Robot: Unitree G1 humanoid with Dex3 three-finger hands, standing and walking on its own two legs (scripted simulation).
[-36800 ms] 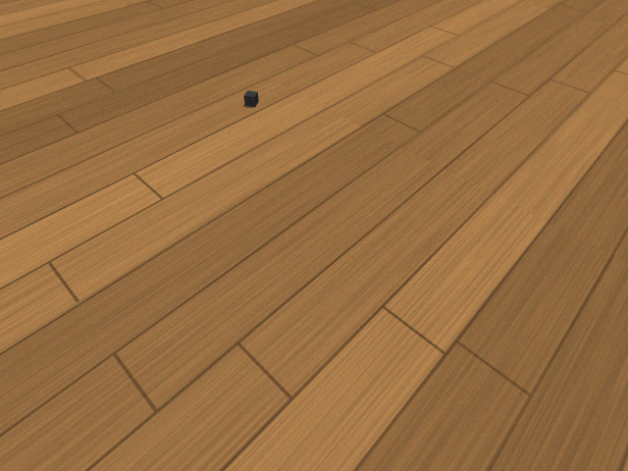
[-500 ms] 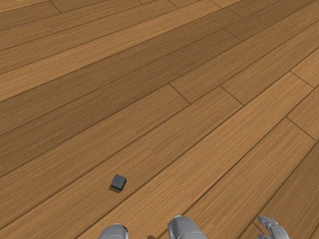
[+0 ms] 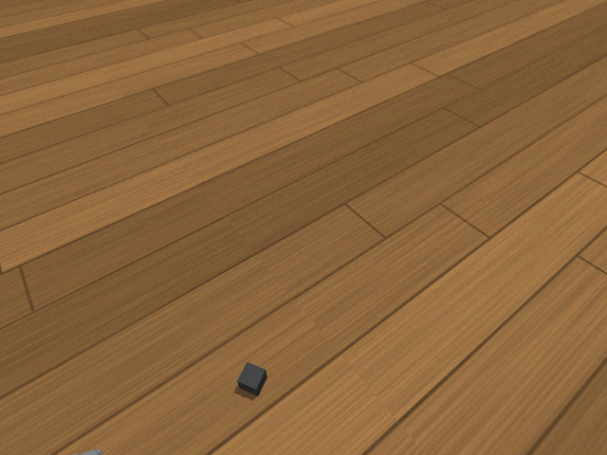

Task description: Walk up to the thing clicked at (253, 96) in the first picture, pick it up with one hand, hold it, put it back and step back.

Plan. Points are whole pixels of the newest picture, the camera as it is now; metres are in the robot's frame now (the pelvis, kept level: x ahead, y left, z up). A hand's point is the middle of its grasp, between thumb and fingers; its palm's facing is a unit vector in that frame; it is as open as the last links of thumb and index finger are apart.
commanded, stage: walk up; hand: left
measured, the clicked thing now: (252, 379) +0.49 +0.18 -0.73
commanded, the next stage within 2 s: stand in 0.90 s
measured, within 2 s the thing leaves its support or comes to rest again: neither
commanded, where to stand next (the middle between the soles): +0.09 -0.02 m, yaw -6 degrees
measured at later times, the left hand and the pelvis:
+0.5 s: hand out of the picture +0.12 +0.26 -0.15, palm faces -0.09 -0.93 -0.37, open 7.4 cm; pelvis +0.02 +0.01 -0.01, yaw -3 degrees
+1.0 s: hand out of the picture +0.11 +0.26 -0.15, palm faces -0.12 -0.93 -0.36, open 7.4 cm; pelvis -0.01 +0.01 +0.00, yaw -5 degrees
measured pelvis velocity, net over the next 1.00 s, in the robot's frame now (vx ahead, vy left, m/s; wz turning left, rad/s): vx -0.01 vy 0.01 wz -0.09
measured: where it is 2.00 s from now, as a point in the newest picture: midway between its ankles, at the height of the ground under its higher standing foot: outside the picture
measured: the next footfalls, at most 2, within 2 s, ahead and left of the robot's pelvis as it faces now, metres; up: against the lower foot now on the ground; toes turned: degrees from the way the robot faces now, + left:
left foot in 0.02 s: +0.05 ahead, +0.14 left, +0.00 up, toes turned -5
right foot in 0.40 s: +0.14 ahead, -0.12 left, +0.00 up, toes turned -3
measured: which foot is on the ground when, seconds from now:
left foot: up 0.00-0.00, down 0.02-1.00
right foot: down 0.00-0.06, up 0.08-0.38, down 0.40-0.68, up 0.70-0.86, down 0.88-1.00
